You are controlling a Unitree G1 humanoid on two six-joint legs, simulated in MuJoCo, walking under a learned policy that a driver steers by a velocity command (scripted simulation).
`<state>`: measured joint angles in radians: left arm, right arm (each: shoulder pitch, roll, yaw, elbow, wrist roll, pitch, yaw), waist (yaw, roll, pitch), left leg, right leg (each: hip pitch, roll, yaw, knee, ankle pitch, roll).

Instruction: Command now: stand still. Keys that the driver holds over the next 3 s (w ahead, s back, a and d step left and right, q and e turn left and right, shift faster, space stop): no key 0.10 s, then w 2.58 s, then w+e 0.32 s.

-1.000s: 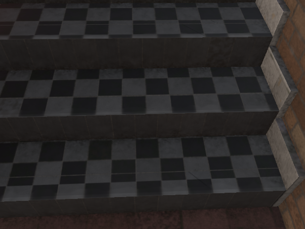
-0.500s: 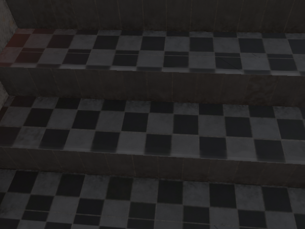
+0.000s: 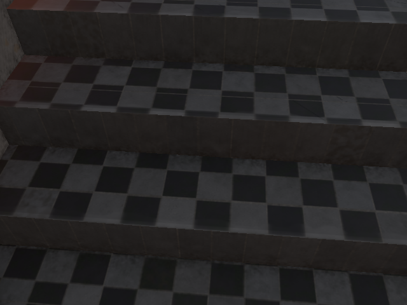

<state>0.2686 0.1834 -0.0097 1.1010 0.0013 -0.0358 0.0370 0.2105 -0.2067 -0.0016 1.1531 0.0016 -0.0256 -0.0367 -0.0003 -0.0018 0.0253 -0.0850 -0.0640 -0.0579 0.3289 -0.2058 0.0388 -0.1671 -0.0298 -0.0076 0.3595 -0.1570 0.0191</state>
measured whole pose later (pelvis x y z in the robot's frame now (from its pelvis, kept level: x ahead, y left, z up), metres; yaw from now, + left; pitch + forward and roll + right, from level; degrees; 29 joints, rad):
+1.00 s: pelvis +0.17 +0.01 +0.00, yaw +0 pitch +2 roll +0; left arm 0.17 0.16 0.00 0.86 0.04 -0.01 0.03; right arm 0.51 -0.17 -0.01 1.13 -0.03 -0.08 -0.01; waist -0.03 -0.02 -0.03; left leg -0.16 -0.06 0.06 0.38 -0.26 0.09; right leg -1.00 -0.03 -0.04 2.09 -0.46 -0.09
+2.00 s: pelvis +0.70 -0.02 +0.30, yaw -1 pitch +3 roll +2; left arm 0.12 0.13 0.03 0.68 0.01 -0.09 0.02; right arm 0.41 -0.19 -0.05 1.09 -0.03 -0.10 0.00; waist 0.02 -0.04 -0.08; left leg -0.39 -0.06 0.17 0.70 -0.37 0.10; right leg -1.04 0.05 0.13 2.05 -0.13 -0.16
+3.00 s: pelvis +1.26 -0.02 +0.64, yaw -7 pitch +2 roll +2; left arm 0.13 0.11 0.05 0.65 0.01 -0.06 0.02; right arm 0.35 -0.19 -0.06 1.03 -0.04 -0.11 0.00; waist 0.05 -0.05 -0.08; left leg -0.33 0.03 0.27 0.68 -0.38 0.07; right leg -1.12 0.04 0.11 2.07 -0.07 -0.14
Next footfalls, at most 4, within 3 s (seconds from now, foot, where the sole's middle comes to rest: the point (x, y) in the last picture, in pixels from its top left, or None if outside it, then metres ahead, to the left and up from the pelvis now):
0.74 left None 0.18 0.08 -0.78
1.22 right None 0.44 -0.13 -0.61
1.74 left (201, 192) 0.74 0.04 -0.45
2.24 right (254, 91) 1.01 -0.13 -0.28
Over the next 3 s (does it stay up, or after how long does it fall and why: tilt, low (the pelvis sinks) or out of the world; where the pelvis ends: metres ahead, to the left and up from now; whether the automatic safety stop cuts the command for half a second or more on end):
stays up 1.26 -0.02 0.64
